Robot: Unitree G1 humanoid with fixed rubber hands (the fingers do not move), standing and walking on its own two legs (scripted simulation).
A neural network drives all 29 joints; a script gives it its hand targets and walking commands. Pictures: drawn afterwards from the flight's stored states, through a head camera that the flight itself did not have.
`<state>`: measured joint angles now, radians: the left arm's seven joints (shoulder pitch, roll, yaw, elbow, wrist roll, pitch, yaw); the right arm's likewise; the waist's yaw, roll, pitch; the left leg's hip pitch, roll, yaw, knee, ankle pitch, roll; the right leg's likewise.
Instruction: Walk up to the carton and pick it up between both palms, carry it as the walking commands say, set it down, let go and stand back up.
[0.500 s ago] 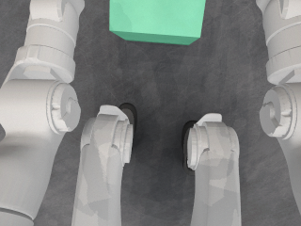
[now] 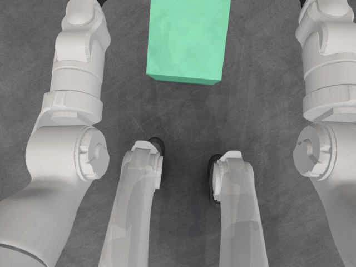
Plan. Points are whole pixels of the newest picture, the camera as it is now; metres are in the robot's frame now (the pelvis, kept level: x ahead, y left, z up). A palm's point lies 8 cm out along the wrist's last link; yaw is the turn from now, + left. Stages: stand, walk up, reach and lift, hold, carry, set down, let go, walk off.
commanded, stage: set down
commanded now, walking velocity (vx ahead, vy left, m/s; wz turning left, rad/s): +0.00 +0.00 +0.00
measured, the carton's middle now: (187, 36) +0.59 +0.04 -0.42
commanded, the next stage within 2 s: let go in 0.62 s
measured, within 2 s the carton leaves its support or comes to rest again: neither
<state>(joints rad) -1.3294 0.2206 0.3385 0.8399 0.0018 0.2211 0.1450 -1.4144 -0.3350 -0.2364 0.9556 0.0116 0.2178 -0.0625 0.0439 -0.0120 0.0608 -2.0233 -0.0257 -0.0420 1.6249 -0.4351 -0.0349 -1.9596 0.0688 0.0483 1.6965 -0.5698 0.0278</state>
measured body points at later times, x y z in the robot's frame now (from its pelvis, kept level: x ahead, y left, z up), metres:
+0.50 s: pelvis +0.02 +0.00 +0.14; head +0.35 +0.01 +0.45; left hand +0.56 +0.20 +0.03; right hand +0.59 -0.17 +0.03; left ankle +0.11 +0.13 -0.48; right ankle +0.07 -0.12 -0.48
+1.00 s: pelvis +0.06 +0.00 +0.20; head +0.33 +0.01 +0.57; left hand +0.45 +0.22 +0.08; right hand +0.47 -0.18 +0.07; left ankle +0.11 +0.13 -0.48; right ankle +0.07 -0.12 -0.48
